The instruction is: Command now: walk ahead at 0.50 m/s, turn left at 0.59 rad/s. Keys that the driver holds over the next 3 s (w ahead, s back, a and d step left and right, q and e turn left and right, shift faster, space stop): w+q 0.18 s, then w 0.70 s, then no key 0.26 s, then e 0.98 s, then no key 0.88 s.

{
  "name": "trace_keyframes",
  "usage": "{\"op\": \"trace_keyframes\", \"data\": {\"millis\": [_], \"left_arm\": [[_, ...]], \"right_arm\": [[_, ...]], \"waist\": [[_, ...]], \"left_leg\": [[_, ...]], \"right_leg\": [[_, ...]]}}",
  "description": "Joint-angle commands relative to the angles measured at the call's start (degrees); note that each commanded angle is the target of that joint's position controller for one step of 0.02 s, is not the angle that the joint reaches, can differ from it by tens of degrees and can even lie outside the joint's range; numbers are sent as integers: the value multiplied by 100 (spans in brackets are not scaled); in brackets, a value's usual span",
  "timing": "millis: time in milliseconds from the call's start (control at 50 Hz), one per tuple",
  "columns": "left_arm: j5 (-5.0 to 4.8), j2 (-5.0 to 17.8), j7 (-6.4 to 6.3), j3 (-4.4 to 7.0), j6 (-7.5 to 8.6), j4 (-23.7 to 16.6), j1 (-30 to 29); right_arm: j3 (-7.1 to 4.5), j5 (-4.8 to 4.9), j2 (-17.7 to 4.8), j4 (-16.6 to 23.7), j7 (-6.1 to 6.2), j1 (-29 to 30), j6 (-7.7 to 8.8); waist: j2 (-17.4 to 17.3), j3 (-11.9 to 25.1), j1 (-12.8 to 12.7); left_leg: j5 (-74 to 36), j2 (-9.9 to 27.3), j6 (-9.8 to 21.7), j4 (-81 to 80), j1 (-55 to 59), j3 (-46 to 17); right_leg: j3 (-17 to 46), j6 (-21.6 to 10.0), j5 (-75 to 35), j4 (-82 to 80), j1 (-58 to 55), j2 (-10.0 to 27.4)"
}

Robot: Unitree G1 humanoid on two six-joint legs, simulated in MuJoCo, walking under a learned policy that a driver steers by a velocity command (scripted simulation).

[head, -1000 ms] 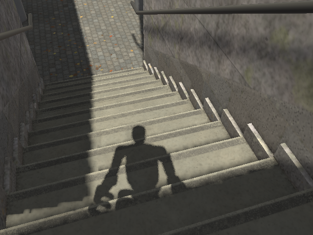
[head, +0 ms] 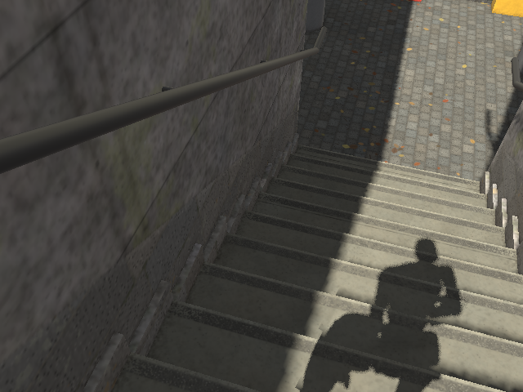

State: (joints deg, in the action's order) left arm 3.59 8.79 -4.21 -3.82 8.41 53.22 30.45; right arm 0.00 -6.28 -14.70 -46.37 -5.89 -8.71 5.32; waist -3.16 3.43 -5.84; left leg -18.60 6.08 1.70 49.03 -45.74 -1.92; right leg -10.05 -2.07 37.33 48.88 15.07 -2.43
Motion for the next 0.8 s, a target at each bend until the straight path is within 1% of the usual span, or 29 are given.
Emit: {"op": "trace_keyframes", "data": {"millis": [20, 60, 100, 120, 140, 160, 180, 200, 220, 260, 280, 300, 340, 400, 460, 500, 540, 560, 580, 600, 620, 640, 660, 680, 700, 720, 760, 780, 800], "left_arm": [[75, 1015, 224, 156, 26, -57, 454], [156, 1027, 478, 89, 62, -155, -65], [54, 1046, 446, 75, 64, -16, -122], [-121, 1324, 405, 195, -34, 37, 9], [97, 1651, 544, 282, -175, 156, 17], [391, 690, 805, 52, -245, 315, 1031], [259, 514, 990, 2, -178, 44, 724], [-11, 886, 998, 106, -100, -575, -711], [-106, 1010, 850, 164, -35, -1202, -1638], [166, 1112, 567, 237, -142, -799, -1322], [233, 878, 511, 226, -363, -551, -877], [242, 643, 512, 139, -556, -443, -620], [458, 426, 675, 15, -638, -293, -478], [85, 641, 678, 77, -583, -601, -1412], [223, 895, 713, 114, -667, -962, -2383], [214, 799, 660, 57, -620, -1011, -2623], [-99, 1240, 628, 246, -492, -665, -2187], [-190, 1713, 600, 506, -385, -500, -1461], [-103, 2127, 657, 718, -263, -77, 199], [66, 2176, 813, 767, -276, 202, 1195], [347, 2108, 838, 835, -335, 174, 1323], [352, 2030, 808, 873, -312, 315, 1000], [374, 1355, 865, 640, -304, 233, 298], [359, 695, 880, 400, -281, 97, -393], [327, 242, 787, 236, -220, 45, -992], [202, 189, 662, 232, -92, -28, -1422], [23, 342, 512, 216, 124, -161, -1788], [92, 631, 521, 231, 162, 61, -1533], [-696, 1528, 511, 505, -19, 405, -979]], "right_arm": [[7, 185, -154, 488, -110, 868, 3], [36, 8, -193, 480, 38, 322, -165], [-81, -138, -523, 427, 172, -175, -220], [-192, -19, -771, 208, 196, -637, -138], [-329, 82, -942, -276, 299, -2104, -106], [-551, 100, -1391, -608, 290, -3131, -131], [-554, 116, -1312, -711, 229, -3854, -179], [-542, -30, -1137, -791, 240, -3977, -96], [-415, 160, -873, -372, 234, -2779, 16], [33, 184, 122, 41, 180, -805, 133], [-16, 189, -282, 24, 124, -757, 82], [-40, 201, -315, -215, 155, -1203, 135], [90, 157, 17, -151, 361, -1188, 350], [99, 35, -325, -260, 487, -1517, 320], [208, 67, -178, -465, 408, -2062, 208], [163, 46, -425, -615, 443, -2295, 112], [88, 129, -613, -651, 379, -2059, -98], [62, -36, -861, -680, 178, -2175, -172], [176, -156, -288, -745, -53, -2606, -97], [283, 136, 291, -862, -146, -3604, -39], [222, 373, -68, -223, -111, -2456, -3], [127, 463, -213, 131, 61, -1538, 25], [142, 326, -206, 68, 197, -1558, 15], [230, 213, 5, 10, 230, -1864, -70], [319, 31, 231, 5, 201, -1823, -158], [370, -161, 417, -63, 123, -1997, -253], [280, -121, 138, 200, -3, -1236, -290], [316, -99, 227, 297, -29, -918, -313], [-8, 606, 89, 130, 488, -765, -562]], "waist": [[566, -788, 51], [573, -1108, 638], [435, -1018, 809], [80, -944, 840], [-304, -716, 1340], [-1114, 841, 1196], [-395, 1960, 1560], [8, 911, 1989], [350, 312, 1598], [1034, -1145, 581], [535, -1256, 211], [194, -785, 123], [555, -635, 282], [323, -515, 583], [66, -988, 855], [22, -973, 1071], [438, -996, 856], [323, -513, 501], [1025, 746, -44], [2366, 1887, -46], [1485, 1121, -674], [987, -124, -658], [174, -475, -164], [66, -800, 413], [220, -1182, 818], [386, -1238, 969], [15, -790, 720], [354, -668, 677], [357, -502, 1123]], "left_leg": [[-615, -442, 28, -1030, 2348, 759], [-565, -286, 103, -606, 2651, 368], [335, -375, 250, -1365, 2802, 485], [630, -708, 240, -2593, 3460, 1015], [-249, -798, 527, -3247, 5241, 1252], [-2495, 282, 1870, -1011, 8143, -202], [-2840, 962, 2601, -581, 9185, -1540], [-1631, 1066, 2445, -1174, 8602, -2041], [915, 1327, 2284, -1923, 7348, -2383], [2023, 1527, 2189, -2774, 2923, -2104], [2134, 1432, 2481, -3176, 1666, -2134], [2842, 1023, 2352, -3134, 1240, -1999], [3485, 243, 1773, -2074, 940, -1336], [4392, -265, 1201, -1285, 45, -493], [5155, 195, 1291, -659, 978, -1289], [4932, 339, 1272, -92, 1686, -1708], [4837, 189, 1013, 879, 2325, -1604], [3594, -47, 820, 1761, 1987, -1302], [3132, -596, 262, 3851, 480, -607], [6862, -1293, -280, 7252, -1465, 98], [6567, -1277, -375, 8182, -3355, -188], [5548, -928, -288, 7860, -4453, -517], [4243, -484, -62, 7087, -3897, -892], [3249, -101, 192, 6173, -2894, -1089], [2516, 266, 315, 5383, -2368, -994], [1911, 268, 376, 4475, -1871, -700], [444, 260, 136, 1991, -256, -160], [233, 195, 40, 2003, 539, 61], [536, -24, -120, 1341, 1510, 67]], "right_leg": [[904, -522, -1780, -1235, 2036, 934], [1204, -462, -2111, -933, 1877, 1462], [1097, -129, -3144, 130, 746, 1487], [754, 105, -3147, 987, 405, 983], [335, 338, -3586, 2372, 796, 797], [413, 642, -578, 5420, 2631, 666], [1132, 741, 655, 6140, 3711, 480], [1289, 652, 597, 6127, 4924, 421], [1500, 525, -316, 4702, 5459, 646], [2023, 289, -2589, 1706, 3730, 1424], [1813, 413, -2119, 1509, 2734, 1340], [1702, 392, -2279, 1531, 2062, 1326], [1900, 174, -5401, 671, 1988, 1245], [1253, 429, -6261, -785, 161, 744], [1452, 520, -4924, -1506, 715, 728], [1303, 381, -5078, -1875, 673, 577], [1334, 134, -5212, -3679, 231, 734], [847, -126, -5433, -3096, -1202, 557], [1163, -1054, -7613, -1375, -3987, 1131], [2629, -2538, -9521, -693, -5897, 2374], [3767, -2472, -7985, -1265, -5646, 2659], [4175, -2214, -4927, -1836, -4377, 2841], [3737, -1777, -3180, -2124, -2903, 2603], [3281, -1699, -2666, -2478, -1266, 2367], [3068, -1611, -2561, -2854, 164, 2093], [2597, -1568, -2275, -3031, 995, 1568], [1837, -1631, -1784, -3260, 2237, 1084], [1709, -1593, -1780, -3159, 2788, 908], [2297, -1236, -4515, -3098, 2134, 1414]]}}
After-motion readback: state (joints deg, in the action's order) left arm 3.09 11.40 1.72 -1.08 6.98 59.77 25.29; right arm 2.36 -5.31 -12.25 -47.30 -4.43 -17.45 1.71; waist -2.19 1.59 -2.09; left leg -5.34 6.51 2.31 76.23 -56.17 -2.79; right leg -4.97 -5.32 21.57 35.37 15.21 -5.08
